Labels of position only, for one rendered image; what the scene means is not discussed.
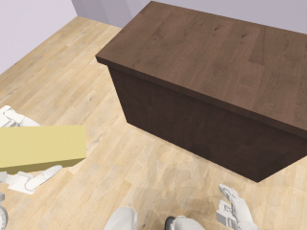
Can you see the right robot foot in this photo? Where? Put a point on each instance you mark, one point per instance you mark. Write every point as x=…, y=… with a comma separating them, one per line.
x=168, y=221

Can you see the robot right shin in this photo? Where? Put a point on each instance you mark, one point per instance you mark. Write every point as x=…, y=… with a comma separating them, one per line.
x=179, y=217

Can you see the robot left hand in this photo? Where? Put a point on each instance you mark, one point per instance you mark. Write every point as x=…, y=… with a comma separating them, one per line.
x=23, y=182

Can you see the right robot forearm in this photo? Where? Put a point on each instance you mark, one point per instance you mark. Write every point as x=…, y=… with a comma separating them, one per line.
x=246, y=225

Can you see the sponge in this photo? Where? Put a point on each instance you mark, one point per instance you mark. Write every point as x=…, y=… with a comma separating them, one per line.
x=31, y=149

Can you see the robot right hand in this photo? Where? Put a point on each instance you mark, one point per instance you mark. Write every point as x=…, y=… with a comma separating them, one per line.
x=231, y=215

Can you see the table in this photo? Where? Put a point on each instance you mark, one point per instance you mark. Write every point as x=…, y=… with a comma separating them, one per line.
x=231, y=91

